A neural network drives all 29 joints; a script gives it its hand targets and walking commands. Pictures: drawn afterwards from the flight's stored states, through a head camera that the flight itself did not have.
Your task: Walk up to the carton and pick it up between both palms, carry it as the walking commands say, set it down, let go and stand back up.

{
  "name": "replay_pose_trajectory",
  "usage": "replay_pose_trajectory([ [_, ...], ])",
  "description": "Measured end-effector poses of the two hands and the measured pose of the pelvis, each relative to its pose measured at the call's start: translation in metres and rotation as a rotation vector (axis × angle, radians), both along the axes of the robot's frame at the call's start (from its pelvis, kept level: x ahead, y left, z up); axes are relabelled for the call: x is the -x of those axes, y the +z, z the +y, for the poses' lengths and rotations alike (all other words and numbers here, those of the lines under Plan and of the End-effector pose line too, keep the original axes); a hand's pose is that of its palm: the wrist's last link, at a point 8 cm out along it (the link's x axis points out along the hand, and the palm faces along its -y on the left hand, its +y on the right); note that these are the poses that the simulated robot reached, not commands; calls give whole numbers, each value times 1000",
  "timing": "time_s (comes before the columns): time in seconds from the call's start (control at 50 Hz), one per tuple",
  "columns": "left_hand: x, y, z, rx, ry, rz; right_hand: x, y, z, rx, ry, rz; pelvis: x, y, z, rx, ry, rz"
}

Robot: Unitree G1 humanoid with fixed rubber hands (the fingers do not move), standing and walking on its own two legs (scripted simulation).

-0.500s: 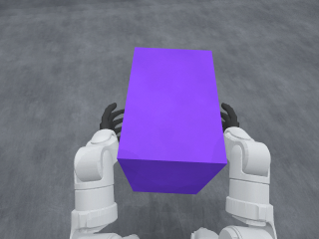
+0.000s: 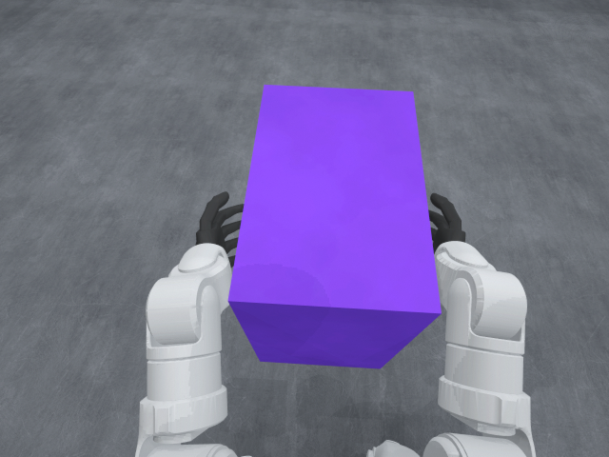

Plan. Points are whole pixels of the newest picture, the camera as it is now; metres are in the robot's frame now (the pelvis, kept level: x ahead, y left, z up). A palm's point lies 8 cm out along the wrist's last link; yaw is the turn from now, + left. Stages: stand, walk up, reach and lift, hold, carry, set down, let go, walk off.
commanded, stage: carry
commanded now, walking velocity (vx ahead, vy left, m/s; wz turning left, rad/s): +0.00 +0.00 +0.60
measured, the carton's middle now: (328, 241) +0.38 -0.04 +0.05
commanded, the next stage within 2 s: none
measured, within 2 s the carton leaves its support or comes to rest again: neither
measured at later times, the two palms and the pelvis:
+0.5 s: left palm (75, 365) +0.21 +0.23 +0.10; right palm (339, 288) +0.28 -0.04 +0.10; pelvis -0.07 +0.02 +0.00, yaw +18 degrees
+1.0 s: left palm out of the picture +0.05 +0.29 +0.10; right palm (248, 382) +0.19 +0.06 +0.07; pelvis -0.15 +0.01 +0.01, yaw +35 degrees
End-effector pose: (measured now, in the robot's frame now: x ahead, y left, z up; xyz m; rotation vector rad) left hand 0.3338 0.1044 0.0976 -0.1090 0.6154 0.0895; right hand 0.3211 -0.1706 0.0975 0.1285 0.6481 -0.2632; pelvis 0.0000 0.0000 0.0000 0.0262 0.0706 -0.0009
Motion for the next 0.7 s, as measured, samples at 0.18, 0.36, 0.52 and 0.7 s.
replay_pose_trajectory([
  [0.18, 50, -4, 69, -21, 175, 63, 6, -15, 70, -41, 159, 62, 21, 3, 12, 22, 61, -7],
  [0.36, 97, 0, 92, -46, 282, 63, 30, -27, 98, -77, 262, 62, 50, 3, 8, 17, 209, -22],
  [0.52, 128, 0, 128, 11, 335, 8, 38, 0, 138, 2, 330, 5, 75, 0, 25, 9, 322, -14],
  [0.7, 197, -10, 180, 16, 482, 74, 71, -14, 204, -5, 470, 74, 104, 4, 35, 28, 380, -30],
])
